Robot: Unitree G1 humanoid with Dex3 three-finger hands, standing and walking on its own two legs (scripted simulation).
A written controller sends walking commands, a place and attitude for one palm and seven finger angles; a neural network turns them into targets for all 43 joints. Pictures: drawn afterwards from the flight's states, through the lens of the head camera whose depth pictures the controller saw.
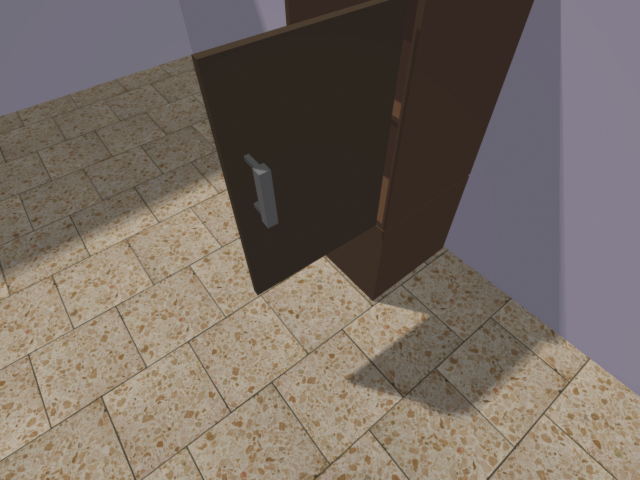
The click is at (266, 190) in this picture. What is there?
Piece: cupboard door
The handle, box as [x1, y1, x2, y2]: [244, 154, 277, 228]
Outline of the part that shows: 244,155 244,159 252,168 258,200 253,203 256,209 261,214 262,221 268,228 277,223 270,169 263,163 259,164 249,154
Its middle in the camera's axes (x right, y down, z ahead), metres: -0.11 -0.08 +0.70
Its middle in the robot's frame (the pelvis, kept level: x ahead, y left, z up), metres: +0.58 +0.14 -0.01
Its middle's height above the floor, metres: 0.78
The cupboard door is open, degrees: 88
